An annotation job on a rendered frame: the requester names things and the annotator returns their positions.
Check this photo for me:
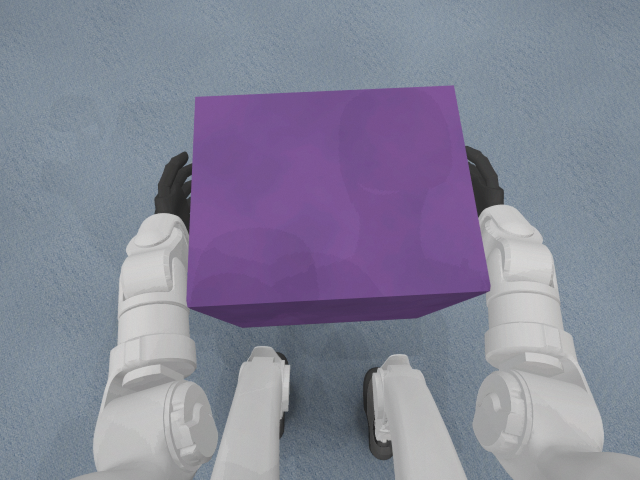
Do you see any robot left foot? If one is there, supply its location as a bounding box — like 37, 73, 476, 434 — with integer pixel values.
276, 352, 289, 439

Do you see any carton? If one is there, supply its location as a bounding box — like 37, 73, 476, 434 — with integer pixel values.
186, 85, 491, 328

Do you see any robot right forearm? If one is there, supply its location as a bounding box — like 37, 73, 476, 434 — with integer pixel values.
478, 205, 604, 452

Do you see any robot left upper arm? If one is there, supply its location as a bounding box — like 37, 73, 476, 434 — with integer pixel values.
70, 380, 218, 480

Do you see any robot left forearm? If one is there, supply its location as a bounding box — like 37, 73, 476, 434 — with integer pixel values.
93, 213, 197, 472

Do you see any right robot hand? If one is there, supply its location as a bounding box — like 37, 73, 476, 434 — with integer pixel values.
465, 146, 504, 218

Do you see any left robot hand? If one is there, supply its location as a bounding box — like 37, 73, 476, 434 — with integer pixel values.
154, 152, 192, 234

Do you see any robot right shin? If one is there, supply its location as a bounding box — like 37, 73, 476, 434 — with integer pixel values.
374, 354, 426, 441

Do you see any robot right upper arm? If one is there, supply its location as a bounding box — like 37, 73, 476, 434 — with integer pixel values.
472, 368, 640, 480

